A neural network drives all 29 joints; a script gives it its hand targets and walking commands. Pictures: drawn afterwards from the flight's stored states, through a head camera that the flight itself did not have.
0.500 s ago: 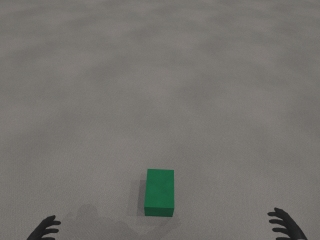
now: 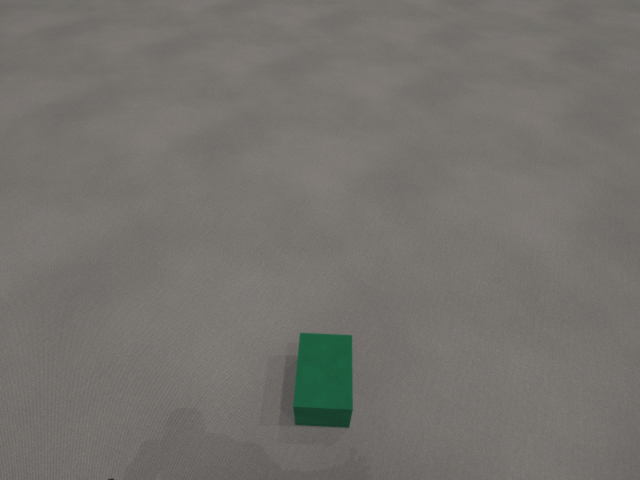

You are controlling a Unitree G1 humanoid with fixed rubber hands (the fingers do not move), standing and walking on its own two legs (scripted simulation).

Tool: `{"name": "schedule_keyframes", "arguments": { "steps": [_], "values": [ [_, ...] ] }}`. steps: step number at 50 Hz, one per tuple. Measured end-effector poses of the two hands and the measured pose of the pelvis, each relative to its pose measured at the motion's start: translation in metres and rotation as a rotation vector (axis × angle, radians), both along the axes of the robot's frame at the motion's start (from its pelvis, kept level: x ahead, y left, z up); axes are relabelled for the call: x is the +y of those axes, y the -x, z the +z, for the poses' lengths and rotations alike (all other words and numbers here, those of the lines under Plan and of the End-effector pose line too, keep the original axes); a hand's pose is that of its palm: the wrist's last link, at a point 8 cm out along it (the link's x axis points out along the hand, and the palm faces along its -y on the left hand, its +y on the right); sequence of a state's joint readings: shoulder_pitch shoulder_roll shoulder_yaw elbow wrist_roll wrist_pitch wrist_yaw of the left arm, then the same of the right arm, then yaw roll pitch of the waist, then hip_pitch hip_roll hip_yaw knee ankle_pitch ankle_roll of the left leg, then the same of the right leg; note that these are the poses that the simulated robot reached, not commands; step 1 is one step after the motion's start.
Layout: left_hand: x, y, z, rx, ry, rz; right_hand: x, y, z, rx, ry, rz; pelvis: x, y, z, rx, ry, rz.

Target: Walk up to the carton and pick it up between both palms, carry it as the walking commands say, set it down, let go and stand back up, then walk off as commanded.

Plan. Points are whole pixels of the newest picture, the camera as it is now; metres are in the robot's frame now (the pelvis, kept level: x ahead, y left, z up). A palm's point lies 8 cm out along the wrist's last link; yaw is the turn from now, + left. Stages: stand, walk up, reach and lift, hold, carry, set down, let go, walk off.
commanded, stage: walk up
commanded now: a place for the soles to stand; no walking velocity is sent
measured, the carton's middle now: (324, 379) +0.54 +0.00 -0.70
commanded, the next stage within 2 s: reach and lift in 1.84 s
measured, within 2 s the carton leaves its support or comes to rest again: neither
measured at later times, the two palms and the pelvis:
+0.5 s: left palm out of the picture +0.12 +0.37 -0.11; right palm out of the picture +0.15 -0.29 -0.07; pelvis +0.06 +0.04 -0.01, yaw -1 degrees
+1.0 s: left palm (124, 366) +0.30 +0.31 -0.08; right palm (558, 410) +0.25 -0.32 -0.09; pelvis +0.13 +0.01 -0.01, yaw -4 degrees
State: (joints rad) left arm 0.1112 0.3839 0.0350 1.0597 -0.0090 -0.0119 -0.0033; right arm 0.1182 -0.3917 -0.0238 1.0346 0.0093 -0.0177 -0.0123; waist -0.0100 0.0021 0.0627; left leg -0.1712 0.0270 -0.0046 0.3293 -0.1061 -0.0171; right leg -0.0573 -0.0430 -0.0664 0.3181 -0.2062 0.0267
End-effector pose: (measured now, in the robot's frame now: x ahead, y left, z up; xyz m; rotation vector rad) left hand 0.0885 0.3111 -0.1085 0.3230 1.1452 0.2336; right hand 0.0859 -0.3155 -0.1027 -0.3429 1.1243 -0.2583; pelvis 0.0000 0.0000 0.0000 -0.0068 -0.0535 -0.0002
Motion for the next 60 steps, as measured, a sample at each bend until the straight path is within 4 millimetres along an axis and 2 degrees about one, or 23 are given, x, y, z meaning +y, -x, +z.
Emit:
{"name": "schedule_keyframes", "arguments": {
  "steps": [8, 11, 16, 18, 21, 27, 32, 37, 43, 46, 50, 60],
  "values": [
    [0.000, 0.009, -0.001, 0.006, 0.002, 0.008, 0.000, -0.002, 0.001, -0.002, 0.000, 0.010, -0.001, 0.001, 0.000, -0.001, 0.000, 0.005],
    [0.003, 0.012, 0.002, -0.020, -0.002, 0.001, 0.001, -0.008, 0.006, -0.021, 0.000, 0.029, 0.001, -0.005, 0.000, -0.001, 0.001, 0.002],
    [0.030, 0.027, 0.001, 0.010, -0.034, 0.014, 0.009, -0.037, 0.017, -0.067, 0.018, 0.085, 0.015, -0.020, -0.004, 0.003, 0.009, 0.002],
    [0.044, 0.027, -0.004, 0.022, -0.034, 0.016, 0.015, -0.052, 0.019, -0.088, 0.038, 0.106, 0.025, -0.030, -0.009, 0.000, 0.014, 0.006],
    [0.057, 0.009, -0.011, 0.024, -0.032, 0.000, 0.023, -0.064, 0.020, -0.111, 0.078, 0.111, 0.037, -0.044, -0.017, -0.005, 0.005, 0.001],
    [0.056, -0.059, -0.003, -0.034, -0.022, -0.093, 0.026, -0.067, 0.035, -0.125, 0.120, 0.075, 0.042, -0.071, -0.010, -0.007, -0.008, -0.026],
    [0.044, -0.112, 0.000, -0.074, -0.021, -0.132, 0.022, -0.082, 0.030, -0.142, 0.098, 0.062, 0.037, -0.091, -0.014, -0.019, -0.004, -0.035],
    [0.028, -0.160, 0.004, -0.150, -0.040, -0.149, 0.016, -0.115, 0.012, -0.167, 0.049, 0.056, 0.026, -0.110, -0.024, -0.022, -0.008, -0.045],
    [0.008, -0.205, 0.022, -0.225, -0.028, -0.172, 0.012, -0.148, 0.010, -0.184, 0.023, 0.064, 0.018, -0.125, -0.018, -0.001, -0.014, -0.059],
    [0.004, -0.214, 0.025, -0.224, -0.034, -0.177, 0.004, -0.158, 0.012, -0.191, 0.026, 0.055, 0.014, -0.128, -0.015, 0.006, -0.016, -0.064],
    [0.002, -0.215, 0.025, -0.198, -0.039, -0.168, -0.007, -0.161, 0.015, -0.180, 0.034, 0.038, 0.010, -0.131, -0.012, 0.011, -0.017, -0.072],
    [-0.002, -0.186, 0.013, -0.091, -0.032, -0.129, -0.022, -0.136, 0.011, -0.103, 0.037, -0.016, 0.001, -0.128, -0.008, 0.011, -0.017, -0.090]
  ]
}}
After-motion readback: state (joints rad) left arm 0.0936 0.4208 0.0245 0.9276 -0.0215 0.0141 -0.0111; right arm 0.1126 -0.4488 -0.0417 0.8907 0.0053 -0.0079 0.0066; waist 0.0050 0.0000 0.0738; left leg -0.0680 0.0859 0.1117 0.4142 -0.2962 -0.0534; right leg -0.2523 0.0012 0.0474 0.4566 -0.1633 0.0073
